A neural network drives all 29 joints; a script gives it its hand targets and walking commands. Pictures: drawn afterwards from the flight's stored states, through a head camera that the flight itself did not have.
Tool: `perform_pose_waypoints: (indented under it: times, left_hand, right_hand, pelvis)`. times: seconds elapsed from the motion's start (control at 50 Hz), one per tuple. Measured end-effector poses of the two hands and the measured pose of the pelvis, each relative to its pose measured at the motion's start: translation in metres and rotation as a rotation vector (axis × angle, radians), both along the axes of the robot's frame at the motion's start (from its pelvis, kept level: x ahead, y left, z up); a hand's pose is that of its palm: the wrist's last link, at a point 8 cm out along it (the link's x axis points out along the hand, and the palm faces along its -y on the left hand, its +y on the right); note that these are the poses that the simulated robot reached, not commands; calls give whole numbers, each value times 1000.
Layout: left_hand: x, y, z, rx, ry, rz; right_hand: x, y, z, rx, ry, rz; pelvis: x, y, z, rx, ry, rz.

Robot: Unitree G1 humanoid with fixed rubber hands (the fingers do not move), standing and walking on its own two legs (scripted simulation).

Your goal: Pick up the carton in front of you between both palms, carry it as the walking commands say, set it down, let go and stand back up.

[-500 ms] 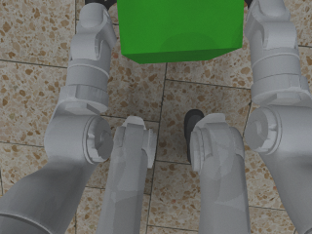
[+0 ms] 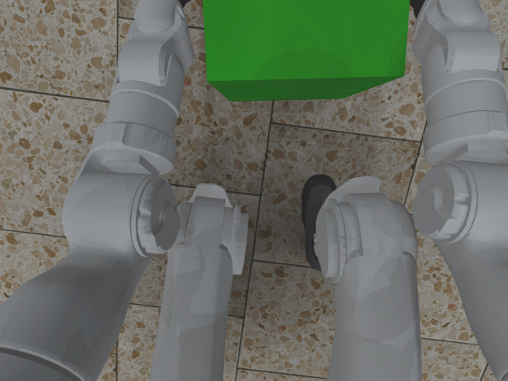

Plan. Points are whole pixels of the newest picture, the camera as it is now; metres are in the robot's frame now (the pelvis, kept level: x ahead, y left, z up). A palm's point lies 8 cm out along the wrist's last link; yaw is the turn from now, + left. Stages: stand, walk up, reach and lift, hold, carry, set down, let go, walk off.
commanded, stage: set down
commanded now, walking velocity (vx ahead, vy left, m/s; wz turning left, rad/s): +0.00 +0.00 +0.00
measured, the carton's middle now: (293, 18) +0.53 -0.08 -0.25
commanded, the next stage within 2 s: let go in 1.90 s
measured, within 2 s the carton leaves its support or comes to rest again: rests again in 0.62 s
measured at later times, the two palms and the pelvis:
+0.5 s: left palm out of the picture +0.54 +0.08 -0.17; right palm out of the picture +0.53 -0.23 -0.17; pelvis -0.01 +0.00 -0.01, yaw +0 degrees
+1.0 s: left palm out of the picture +0.56 +0.12 -0.15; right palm out of the picture +0.54 -0.26 -0.15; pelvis -0.01 -0.01 -0.01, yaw +0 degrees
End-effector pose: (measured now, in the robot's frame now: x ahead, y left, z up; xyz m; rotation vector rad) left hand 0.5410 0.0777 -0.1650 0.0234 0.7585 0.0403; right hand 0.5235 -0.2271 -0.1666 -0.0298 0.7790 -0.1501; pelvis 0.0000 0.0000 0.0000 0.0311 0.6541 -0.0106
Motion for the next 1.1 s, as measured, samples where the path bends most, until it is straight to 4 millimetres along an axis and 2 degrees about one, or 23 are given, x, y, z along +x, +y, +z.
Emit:
perform_pose_waypoints:
  times: [0.4, 0.62, 0.72, 0.78, 0.86, 0.94, 1.02, 1.1]
  left_hand:
    - [2, 4, -3, -28, -24, -48]
    - [5, 5, -12, -23, -40, -81]
    - [-3, 25, -34, 40, 0, -41]
    - [-2, 41, -38, 61, -5, -18]
    - [6, 48, -29, 60, -39, -9]
    - [14, 45, -10, 53, -78, -4]
    - [17, 39, 21, 54, -115, 2]
    - [18, 34, 58, 58, -128, 10]
  right_hand:
    - [2, -4, -4, 34, -19, 39]
    - [5, -5, -14, 35, -30, 38]
    - [-7, -18, -37, -10, 6, -33]
    - [-7, -32, -40, -29, -8, -73]
    - [2, -42, -30, -36, -52, -82]
    - [13, -41, -9, -25, -96, -67]
    - [20, -35, 21, -16, -135, -49]
    - [20, -33, 57, -19, -144, -43]
  pelvis:
    - [-9, -5, -8, 1, -61, 2]
    - [-8, -4, -11, 3, -89, 2]
    - [-7, -5, -9, -1, -90, 2]
    - [-5, -6, -10, -4, -83, 8]
    - [-5, -7, -13, -3, -73, 15]
    - [-6, -8, -13, -2, -62, 11]
    - [-7, -7, -5, 0, -46, 5]
    - [-6, -8, 15, 4, -18, 0]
